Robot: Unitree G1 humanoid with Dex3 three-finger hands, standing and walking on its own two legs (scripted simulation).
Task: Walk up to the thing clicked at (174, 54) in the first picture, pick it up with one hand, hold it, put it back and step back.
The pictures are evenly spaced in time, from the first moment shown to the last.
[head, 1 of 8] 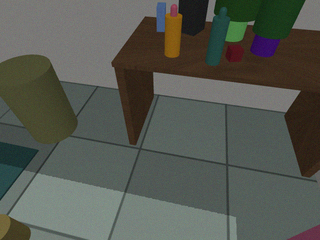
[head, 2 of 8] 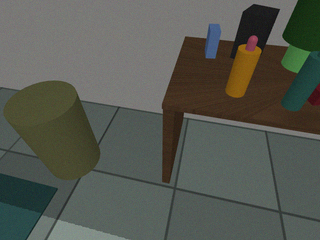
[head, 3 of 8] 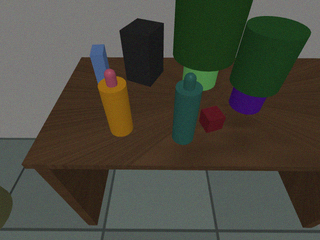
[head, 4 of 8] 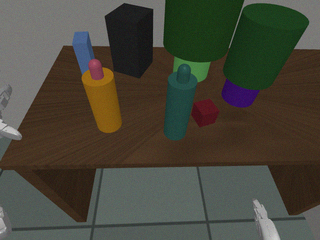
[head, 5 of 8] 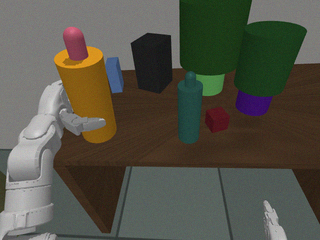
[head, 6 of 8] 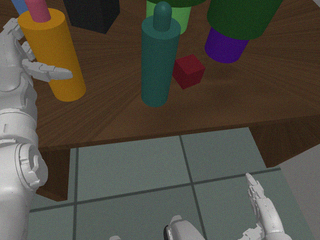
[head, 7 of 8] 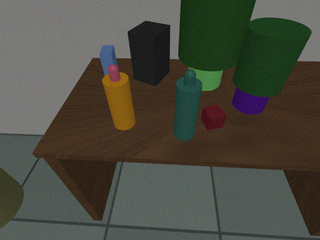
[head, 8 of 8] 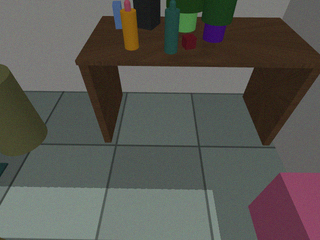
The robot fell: no
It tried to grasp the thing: yes
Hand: left
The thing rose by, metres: 0.24
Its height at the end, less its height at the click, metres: +0.00
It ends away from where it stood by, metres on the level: 0.01
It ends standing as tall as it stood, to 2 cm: yes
